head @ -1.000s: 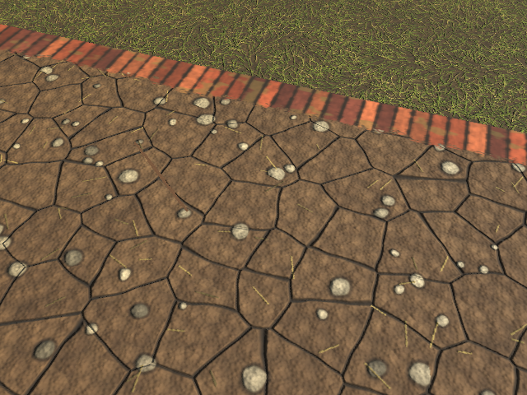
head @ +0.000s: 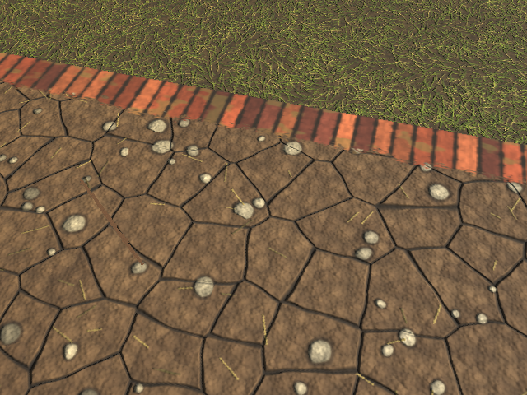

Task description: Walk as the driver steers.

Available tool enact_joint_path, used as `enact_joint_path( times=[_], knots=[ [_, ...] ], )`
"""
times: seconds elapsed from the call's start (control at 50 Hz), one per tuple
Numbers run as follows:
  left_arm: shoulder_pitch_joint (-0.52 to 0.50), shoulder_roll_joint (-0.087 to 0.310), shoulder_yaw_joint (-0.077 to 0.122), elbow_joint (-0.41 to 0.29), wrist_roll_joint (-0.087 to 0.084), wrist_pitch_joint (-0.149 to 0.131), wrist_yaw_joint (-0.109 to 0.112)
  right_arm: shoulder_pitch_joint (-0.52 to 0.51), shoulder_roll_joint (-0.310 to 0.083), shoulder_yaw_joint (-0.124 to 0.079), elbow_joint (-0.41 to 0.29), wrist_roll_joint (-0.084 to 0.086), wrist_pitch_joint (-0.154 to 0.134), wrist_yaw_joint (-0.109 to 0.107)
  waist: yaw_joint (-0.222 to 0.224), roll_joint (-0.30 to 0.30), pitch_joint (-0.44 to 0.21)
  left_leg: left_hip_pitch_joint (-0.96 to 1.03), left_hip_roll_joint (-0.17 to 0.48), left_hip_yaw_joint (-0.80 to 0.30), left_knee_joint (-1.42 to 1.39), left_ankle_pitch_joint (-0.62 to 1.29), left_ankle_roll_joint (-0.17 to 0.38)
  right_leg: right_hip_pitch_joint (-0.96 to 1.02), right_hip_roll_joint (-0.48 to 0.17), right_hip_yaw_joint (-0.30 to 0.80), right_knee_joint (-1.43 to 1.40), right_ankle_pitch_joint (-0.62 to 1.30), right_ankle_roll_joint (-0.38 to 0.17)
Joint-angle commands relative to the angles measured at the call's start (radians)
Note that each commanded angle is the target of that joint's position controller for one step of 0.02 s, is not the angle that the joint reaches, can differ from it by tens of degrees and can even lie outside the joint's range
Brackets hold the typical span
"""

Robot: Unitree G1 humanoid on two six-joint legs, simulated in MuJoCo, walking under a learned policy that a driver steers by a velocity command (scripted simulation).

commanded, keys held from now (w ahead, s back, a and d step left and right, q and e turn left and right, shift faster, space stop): e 0.46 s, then w+e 0.10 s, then w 0.44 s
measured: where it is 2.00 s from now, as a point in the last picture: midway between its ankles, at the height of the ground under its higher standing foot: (405, 312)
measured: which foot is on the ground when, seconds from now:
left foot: down 0.00-0.08, up 0.10-0.64, down 0.66-1.00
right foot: down 0.00-0.66, up 0.68-1.00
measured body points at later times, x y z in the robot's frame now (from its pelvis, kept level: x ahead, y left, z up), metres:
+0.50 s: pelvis +0.01 -0.03 +0.02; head +0.04 -0.06 +0.46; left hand +0.20 +0.21 -0.08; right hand +0.10 -0.34 -0.10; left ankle +0.09 +0.13 -0.68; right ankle +0.03 -0.10 -0.73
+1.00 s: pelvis +0.13 -0.06 +0.02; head +0.16 -0.05 +0.47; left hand +0.41 +0.08 -0.08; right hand -0.01 -0.29 -0.10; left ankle +0.08 +0.10 -0.73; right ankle +0.20 -0.27 -0.68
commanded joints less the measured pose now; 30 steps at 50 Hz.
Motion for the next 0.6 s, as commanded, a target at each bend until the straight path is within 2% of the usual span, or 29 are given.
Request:
enact_joint_path(
  times=[0.02,0.04,0.06,0.08,0.1,0.12,0.14,0.16,0.18,0.2,0.24,0.3,0.42,0.46,0.48,0.52,0.56,0.6],
  knots=[
    [-0.018,0.043,0.013,-0.092,-0.010,0.001,-0.011,-0.079,-0.209,-0.048,-0.085,0.017,-0.013,-0.013,0.016,0.139,-0.078,0.101,0.316,-0.253,-0.174,0.528,0.185,-0.052,-0.070,0.025,0.013,-0.044,0.001],
    [0.015,0.042,0.017,-0.080,-0.010,0.002,-0.014,-0.110,-0.216,-0.051,-0.088,0.026,-0.006,-0.009,0.038,0.130,-0.093,0.059,0.271,-0.175,-0.138,0.508,0.144,0.051,-0.038,-0.027,-0.087,0.083,0.001],
    [0.044,0.048,0.027,-0.064,-0.008,0.007,-0.017,-0.099,-0.205,-0.051,-0.081,0.026,0.004,-0.002,0.045,0.116,-0.107,0.017,0.227,-0.107,-0.080,0.444,0.109,0.150,0.008,-0.070,-0.167,0.193,-0.005],
    [0.064,0.071,0.041,-0.063,-0.005,0.009,-0.019,-0.042,-0.174,-0.048,-0.061,0.019,0.012,0.009,0.042,0.040,-0.103,-0.056,0.168,-0.027,0.052,0.305,0.058,0.247,0.015,-0.018,-0.265,0.292,-0.029],
    [0.078,0.204,0.076,-0.090,-0.002,0.008,-0.005,-0.027,-0.103,-0.028,-0.085,-0.016,0.017,0.019,0.024,-0.258,-0.083,-0.294,0.034,0.084,0.375,-0.054,-0.047,0.364,-0.210,0.355,-0.396,0.599,-0.132],
    [0.135,0.230,0.062,-0.106,0.038,-0.014,-0.017,-0.124,-0.073,-0.015,-0.146,-0.020,0.011,0.021,0.069,-0.329,-0.157,-0.399,-0.079,-0.084,0.595,-0.366,-0.050,0.357,-0.393,0.660,-0.470,0.740,-0.309],
    [0.119,0.190,0.048,-0.117,0.039,-0.040,-0.023,-0.122,-0.104,-0.022,-0.144,-0.008,0.009,0.024,0.053,-0.168,-0.157,-0.414,-0.053,-0.162,0.699,-0.335,-0.031,0.361,-0.381,0.605,-0.460,0.717,-0.317],
    [0.060,0.177,0.044,-0.134,0.025,-0.056,-0.020,-0.115,-0.119,-0.026,-0.140,0.001,0.008,0.025,0.024,-0.095,-0.133,-0.431,-0.040,-0.171,0.707,-0.243,-0.015,0.339,-0.331,0.510,-0.438,0.680,-0.267],
    [0.009,0.175,0.044,-0.151,0.007,-0.059,-0.015,-0.108,-0.131,-0.032,-0.123,-0.005,0.009,0.018,0.008,-0.024,-0.122,-0.433,-0.021,-0.173,0.670,-0.156,-0.011,0.327,-0.283,0.445,-0.428,0.626,-0.210],
    [-0.018,0.165,0.040,-0.162,-0.005,-0.056,-0.009,-0.113,-0.146,-0.036,-0.124,-0.013,0.010,0.010,0.002,-0.029,-0.125,-0.413,-0.007,-0.183,0.624,-0.100,-0.010,0.312,-0.260,0.416,-0.429,0.608,-0.182],
    [0.005,0.150,0.035,-0.165,-0.002,-0.047,0.001,-0.105,-0.129,-0.036,-0.129,-0.009,0.009,0.014,-0.001,-0.061,-0.143,-0.363,-0.031,-0.176,0.591,-0.037,-0.017,0.301,-0.220,0.385,-0.441,0.619,-0.173],
    [0.040,0.160,0.039,-0.170,-0.007,-0.043,0.013,-0.136,-0.110,-0.029,-0.151,-0.005,0.005,0.016,0.013,-0.075,-0.148,-0.386,-0.053,-0.186,0.478,0.001,-0.031,0.360,-0.211,0.399,-0.450,0.591,-0.171],
    [0.020,0.177,0.048,-0.204,-0.006,-0.023,0.027,-0.193,-0.115,-0.029,-0.182,-0.002,0.000,0.023,0.027,-0.117,-0.110,-0.331,-0.078,-0.205,0.266,0.033,-0.056,0.297,-0.180,0.473,-0.486,0.293,-0.158],
    [0.013,0.180,0.050,-0.213,-0.004,-0.019,0.028,-0.199,-0.117,-0.028,-0.189,-0.003,-0.006,0.029,0.031,-0.126,-0.102,-0.294,-0.086,-0.208,0.218,0.031,-0.056,0.267,-0.169,0.498,-0.490,0.237,-0.160],
    [0.016,0.178,0.051,-0.216,-0.005,-0.018,0.027,-0.193,-0.120,-0.027,-0.191,-0.002,-0.011,0.034,0.032,-0.125,-0.118,-0.270,-0.087,-0.208,0.187,0.035,-0.052,0.261,-0.161,0.514,-0.504,0.133,-0.163],
    [0.009,0.181,0.052,-0.224,-0.008,-0.018,0.026,-0.204,-0.126,-0.026,-0.203,0.003,-0.025,0.047,0.041,-0.151,-0.110,-0.230,-0.094,-0.194,0.123,0.024,-0.042,0.234,-0.152,0.554,-0.533,-0.038,-0.171],
    [0.010,0.181,0.051,-0.229,-0.010,-0.019,0.023,-0.203,-0.129,-0.025,-0.214,0.009,-0.044,0.060,0.043,-0.161,-0.102,-0.168,-0.103,-0.182,0.055,-0.007,-0.026,0.211,-0.147,0.587,-0.538,-0.107,-0.176],
    [0.011,0.169,0.043,-0.231,-0.009,-0.019,0.021,-0.158,-0.129,-0.023,-0.205,0.015,-0.066,0.075,0.029,-0.159,-0.107,-0.061,-0.102,-0.153,-0.035,0.000,0.000,0.182,-0.139,0.584,-0.522,-0.130,-0.170]
  ],
)
Keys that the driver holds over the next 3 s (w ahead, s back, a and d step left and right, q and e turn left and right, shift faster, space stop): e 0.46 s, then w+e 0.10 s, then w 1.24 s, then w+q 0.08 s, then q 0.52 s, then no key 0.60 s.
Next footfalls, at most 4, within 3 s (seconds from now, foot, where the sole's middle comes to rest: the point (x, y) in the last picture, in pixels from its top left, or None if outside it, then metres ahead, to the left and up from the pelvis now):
0.66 left None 0.12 0.08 -0.76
1.12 right None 0.26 -0.28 -0.76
1.64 left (350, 318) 0.66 -0.20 -0.76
2.12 right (448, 266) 0.81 -0.50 -0.76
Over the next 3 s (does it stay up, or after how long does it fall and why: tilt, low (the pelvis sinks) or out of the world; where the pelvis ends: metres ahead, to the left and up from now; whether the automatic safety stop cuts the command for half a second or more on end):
stays up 0.74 -0.32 0.01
